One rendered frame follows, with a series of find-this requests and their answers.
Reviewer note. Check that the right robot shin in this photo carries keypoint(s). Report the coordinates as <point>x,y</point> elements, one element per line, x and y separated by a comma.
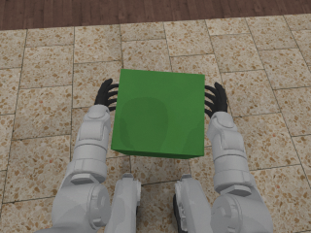
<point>182,211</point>

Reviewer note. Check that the right robot hand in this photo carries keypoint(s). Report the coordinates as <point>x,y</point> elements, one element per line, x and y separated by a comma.
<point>219,100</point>

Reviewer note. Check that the robot right forearm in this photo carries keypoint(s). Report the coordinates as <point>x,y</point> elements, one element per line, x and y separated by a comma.
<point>232,174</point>

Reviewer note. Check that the robot left forearm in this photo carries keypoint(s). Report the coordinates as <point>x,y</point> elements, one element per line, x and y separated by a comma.
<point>88,163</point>

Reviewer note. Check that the carton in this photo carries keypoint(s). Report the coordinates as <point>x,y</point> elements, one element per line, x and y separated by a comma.
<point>160,114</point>

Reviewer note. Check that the left robot hand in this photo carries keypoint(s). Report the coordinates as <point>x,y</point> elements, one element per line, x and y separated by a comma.
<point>103,94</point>

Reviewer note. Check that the right robot foot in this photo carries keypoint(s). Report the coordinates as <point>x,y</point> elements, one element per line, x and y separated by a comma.
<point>177,215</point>

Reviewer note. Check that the left robot upper arm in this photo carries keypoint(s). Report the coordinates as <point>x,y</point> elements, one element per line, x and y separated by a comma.
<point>80,208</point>

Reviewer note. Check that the right robot upper arm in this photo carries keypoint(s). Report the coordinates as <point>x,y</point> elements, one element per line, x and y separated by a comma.
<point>232,213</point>

